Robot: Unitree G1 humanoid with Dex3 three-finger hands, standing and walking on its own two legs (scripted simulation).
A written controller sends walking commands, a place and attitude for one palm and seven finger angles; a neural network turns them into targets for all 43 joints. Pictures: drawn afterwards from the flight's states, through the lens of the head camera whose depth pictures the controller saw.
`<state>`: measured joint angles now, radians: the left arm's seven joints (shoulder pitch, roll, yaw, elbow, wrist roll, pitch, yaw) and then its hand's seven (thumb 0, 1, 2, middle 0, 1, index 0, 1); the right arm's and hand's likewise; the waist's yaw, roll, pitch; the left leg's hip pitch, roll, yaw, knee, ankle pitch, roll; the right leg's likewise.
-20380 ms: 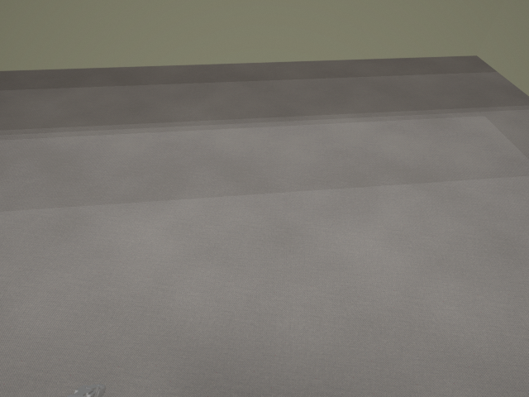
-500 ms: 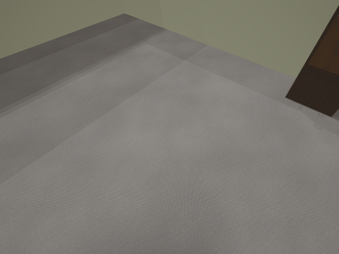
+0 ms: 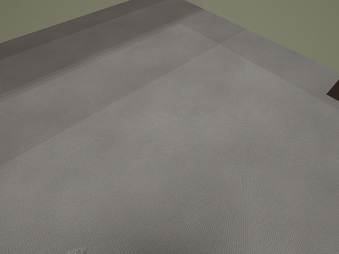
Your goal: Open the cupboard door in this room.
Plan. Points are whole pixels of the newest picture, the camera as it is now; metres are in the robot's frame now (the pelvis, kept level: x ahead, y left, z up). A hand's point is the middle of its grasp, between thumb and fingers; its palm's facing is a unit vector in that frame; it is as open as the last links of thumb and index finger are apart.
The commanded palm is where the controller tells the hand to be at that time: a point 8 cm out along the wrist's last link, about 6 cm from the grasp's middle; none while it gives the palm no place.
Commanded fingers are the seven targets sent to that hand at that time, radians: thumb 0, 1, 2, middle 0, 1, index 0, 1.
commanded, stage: turn or walk to find it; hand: left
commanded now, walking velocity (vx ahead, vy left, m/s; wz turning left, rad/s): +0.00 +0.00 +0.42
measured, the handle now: out of the picture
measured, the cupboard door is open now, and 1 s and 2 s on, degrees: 0 0 0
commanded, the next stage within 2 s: stand and wait in 1.76 s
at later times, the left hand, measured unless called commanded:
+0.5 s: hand out of the picture -0.07 +0.17 -0.17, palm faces +0.27 -0.93 -0.25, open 7.3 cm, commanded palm none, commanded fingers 0.00 0.90 0.90 -0.20 -0.30 -0.20 -0.30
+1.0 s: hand out of the picture -0.03 +0.19 -0.16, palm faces +0.43 -0.86 -0.28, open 7.3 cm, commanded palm none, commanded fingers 0.00 0.90 0.90 -0.20 -0.30 -0.20 -0.30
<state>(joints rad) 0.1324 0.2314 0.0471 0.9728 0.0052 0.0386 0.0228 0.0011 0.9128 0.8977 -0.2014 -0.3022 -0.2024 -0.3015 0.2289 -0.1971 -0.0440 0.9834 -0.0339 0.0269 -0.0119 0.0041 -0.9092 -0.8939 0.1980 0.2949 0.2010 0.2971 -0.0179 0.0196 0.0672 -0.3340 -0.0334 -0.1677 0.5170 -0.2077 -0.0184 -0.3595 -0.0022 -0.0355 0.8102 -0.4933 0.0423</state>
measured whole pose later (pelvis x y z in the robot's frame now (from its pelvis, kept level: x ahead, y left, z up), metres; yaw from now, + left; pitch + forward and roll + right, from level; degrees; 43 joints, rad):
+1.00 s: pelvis -0.04 -0.04 -0.01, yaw +26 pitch -1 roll +0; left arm 0.15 0.21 0.03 0.92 0.01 0.01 0.01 0.00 0.91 0.90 -0.20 -0.30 -0.20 -0.30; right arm 0.19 -0.22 -0.06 0.97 -0.02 0.05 0.01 0.01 -0.91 -0.89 0.20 0.30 0.20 0.30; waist -0.01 0.03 0.07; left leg -0.30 -0.02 -0.09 0.65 -0.37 -0.02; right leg -0.28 -0.04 -0.08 0.59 -0.28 0.01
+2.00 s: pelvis -0.05 -0.07 +0.00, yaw +46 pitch -1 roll +1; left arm 0.23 0.16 0.01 1.00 0.02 0.01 0.01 0.00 0.91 0.90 -0.20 -0.30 -0.20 -0.30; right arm 0.19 -0.23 -0.06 1.03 -0.02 0.05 -0.01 0.01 -0.91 -0.89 0.20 0.29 0.20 0.30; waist 0.01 0.04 0.05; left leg -0.32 0.02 -0.02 0.82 -0.42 -0.01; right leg -0.23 -0.02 -0.07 0.49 -0.25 -0.04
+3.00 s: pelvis -0.12 -0.10 -0.01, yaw +18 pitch +0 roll -1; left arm 0.16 0.24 0.06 0.92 0.02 0.07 -0.01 0.00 0.91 0.90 -0.21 -0.30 -0.21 -0.30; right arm 0.18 -0.23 -0.05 0.91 -0.02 0.02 -0.02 0.01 -0.91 -0.89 0.19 0.29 0.20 0.30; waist 0.01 -0.06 0.08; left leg -0.28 0.03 0.06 0.61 -0.34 -0.02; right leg -0.38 0.03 0.08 0.60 -0.25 0.01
